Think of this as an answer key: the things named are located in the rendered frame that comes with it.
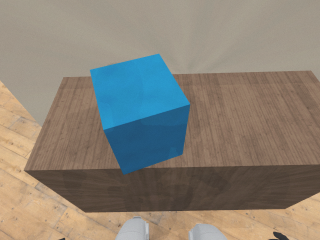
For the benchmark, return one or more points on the robot thigh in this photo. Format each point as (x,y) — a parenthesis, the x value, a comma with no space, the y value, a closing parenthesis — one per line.
(134,229)
(205,232)

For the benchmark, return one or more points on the robot right thigh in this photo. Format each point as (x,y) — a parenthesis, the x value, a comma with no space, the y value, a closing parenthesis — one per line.
(205,232)

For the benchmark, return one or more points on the carton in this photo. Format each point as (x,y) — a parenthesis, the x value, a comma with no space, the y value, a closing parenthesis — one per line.
(144,113)

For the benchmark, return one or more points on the robot left thigh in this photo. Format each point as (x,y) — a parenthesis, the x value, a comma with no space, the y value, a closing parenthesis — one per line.
(134,229)

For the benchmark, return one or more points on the pedestal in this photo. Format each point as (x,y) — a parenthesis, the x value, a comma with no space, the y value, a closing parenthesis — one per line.
(252,142)

